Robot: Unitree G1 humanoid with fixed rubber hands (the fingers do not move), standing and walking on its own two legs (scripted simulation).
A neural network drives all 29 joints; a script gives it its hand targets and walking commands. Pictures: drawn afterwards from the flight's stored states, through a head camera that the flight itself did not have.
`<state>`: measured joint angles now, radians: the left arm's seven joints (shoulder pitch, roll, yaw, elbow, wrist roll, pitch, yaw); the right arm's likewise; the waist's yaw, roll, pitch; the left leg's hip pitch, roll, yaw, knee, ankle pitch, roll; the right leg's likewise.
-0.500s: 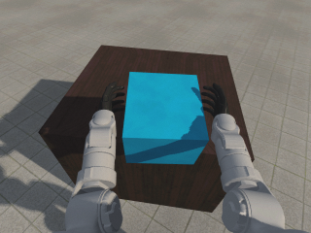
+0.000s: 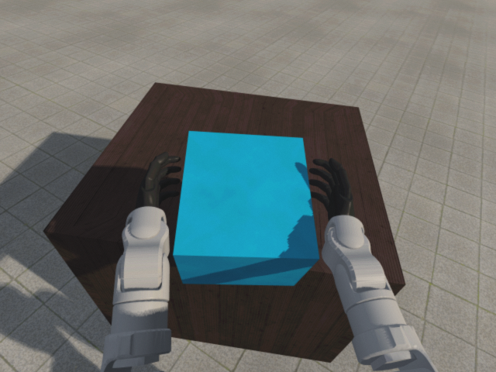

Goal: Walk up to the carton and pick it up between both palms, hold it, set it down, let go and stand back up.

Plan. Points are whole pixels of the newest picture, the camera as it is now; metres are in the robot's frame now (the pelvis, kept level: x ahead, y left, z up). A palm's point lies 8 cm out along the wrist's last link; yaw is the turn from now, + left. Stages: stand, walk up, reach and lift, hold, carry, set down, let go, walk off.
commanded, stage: reach and lift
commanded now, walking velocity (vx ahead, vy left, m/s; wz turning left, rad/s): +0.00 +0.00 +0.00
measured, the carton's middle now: (242, 210) +0.39 -0.01 +0.05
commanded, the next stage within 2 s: hold in 0.60 s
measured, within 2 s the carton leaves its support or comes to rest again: neither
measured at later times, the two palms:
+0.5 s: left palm (141, 190) +0.35 +0.15 +0.16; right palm (340, 185) +0.34 -0.14 +0.16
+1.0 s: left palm (152, 187) +0.34 +0.13 +0.17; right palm (355, 193) +0.32 -0.16 +0.16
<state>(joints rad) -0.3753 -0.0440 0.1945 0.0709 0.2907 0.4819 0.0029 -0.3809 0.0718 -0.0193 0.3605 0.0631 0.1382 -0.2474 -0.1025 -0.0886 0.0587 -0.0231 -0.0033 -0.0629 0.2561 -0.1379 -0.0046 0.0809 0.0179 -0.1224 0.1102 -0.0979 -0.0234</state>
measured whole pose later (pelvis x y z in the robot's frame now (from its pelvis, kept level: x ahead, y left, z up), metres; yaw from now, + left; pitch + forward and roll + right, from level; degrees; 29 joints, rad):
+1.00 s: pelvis -0.01 +0.00 +0.00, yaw -2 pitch -10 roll +0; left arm -0.48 -0.11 0.23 -0.11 0.35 0.71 -0.05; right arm -0.48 0.01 -0.03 0.27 0.15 0.29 -0.27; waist -0.07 -0.09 0.13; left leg 0.09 0.01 -0.01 0.21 -0.12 0.00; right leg 0.15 0.02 -0.08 0.12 -0.09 -0.03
